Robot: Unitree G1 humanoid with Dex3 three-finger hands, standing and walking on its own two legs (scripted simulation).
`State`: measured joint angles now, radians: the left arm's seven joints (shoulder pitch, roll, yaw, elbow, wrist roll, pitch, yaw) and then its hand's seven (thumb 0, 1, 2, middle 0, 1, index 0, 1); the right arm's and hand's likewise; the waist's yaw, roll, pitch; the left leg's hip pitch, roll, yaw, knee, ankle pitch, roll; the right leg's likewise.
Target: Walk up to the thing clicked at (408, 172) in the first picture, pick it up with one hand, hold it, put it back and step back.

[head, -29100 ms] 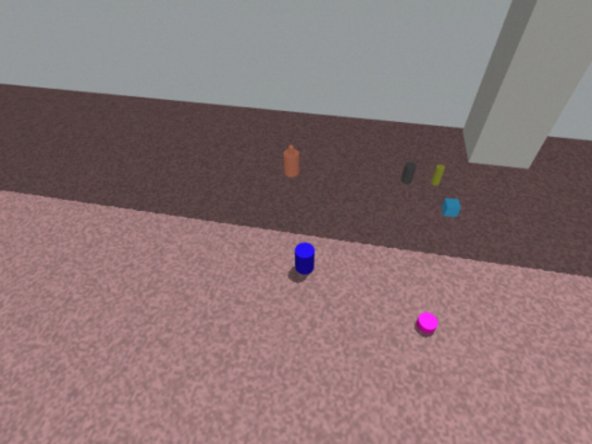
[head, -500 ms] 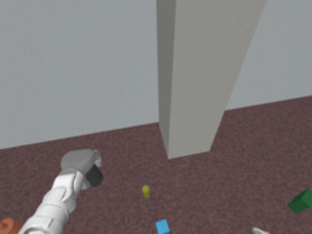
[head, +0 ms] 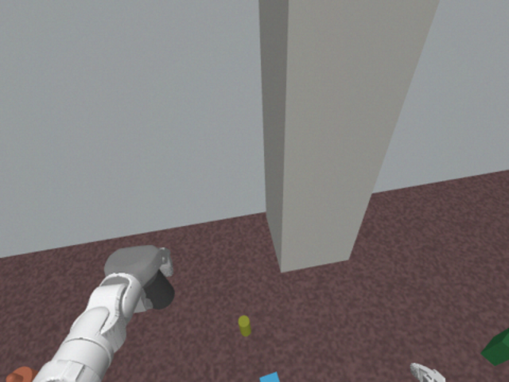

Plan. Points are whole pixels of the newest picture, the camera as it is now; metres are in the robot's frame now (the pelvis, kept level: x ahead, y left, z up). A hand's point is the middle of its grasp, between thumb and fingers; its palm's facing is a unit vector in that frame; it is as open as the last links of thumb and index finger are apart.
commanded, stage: hold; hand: left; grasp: from above
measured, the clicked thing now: (152, 285) +0.32 +0.22 -0.07
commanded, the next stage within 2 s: crouch in 1.22 s
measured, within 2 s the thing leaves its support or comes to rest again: neither
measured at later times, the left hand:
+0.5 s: hand (142, 298) +0.28 +0.21 -0.03, palm faces -0.43 -0.06 -0.90, open 8.4 cm
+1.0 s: hand (137, 301) +0.27 +0.22 -0.02, palm faces -0.43 -0.06 -0.90, open 8.3 cm
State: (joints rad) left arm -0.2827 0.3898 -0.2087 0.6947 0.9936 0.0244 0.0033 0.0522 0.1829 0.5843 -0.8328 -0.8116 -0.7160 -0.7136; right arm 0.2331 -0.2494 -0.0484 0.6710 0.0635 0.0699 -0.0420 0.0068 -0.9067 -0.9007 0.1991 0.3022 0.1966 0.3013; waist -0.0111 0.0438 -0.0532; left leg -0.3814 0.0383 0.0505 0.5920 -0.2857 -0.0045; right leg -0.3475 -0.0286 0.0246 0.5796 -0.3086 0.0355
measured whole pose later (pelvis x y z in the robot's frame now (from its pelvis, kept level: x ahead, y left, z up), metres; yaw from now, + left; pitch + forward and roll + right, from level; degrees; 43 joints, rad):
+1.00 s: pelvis -0.02 +0.00 +0.01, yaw +0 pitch +0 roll +0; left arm -0.23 0.40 -0.22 0.60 0.99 0.02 -0.04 0.06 0.20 0.57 -0.80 -0.83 -0.70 -0.72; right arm 0.19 -0.24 -0.03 0.66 0.08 0.09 -0.06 0.01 -0.91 -0.90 0.20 0.30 0.20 0.30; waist 0.01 0.05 -0.01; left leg -0.26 0.03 0.06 0.46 -0.20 -0.01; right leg -0.24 -0.03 0.03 0.48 -0.24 0.03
